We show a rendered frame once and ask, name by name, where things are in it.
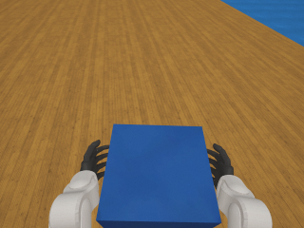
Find robot right forearm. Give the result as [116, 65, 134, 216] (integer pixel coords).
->
[216, 175, 273, 228]

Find robot left forearm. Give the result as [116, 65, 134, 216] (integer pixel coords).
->
[48, 170, 100, 228]

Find robot left hand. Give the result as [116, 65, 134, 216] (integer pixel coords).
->
[80, 140, 109, 180]

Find carton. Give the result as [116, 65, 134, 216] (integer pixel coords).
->
[96, 123, 221, 228]

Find robot right hand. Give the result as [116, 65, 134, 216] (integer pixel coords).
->
[206, 143, 234, 190]

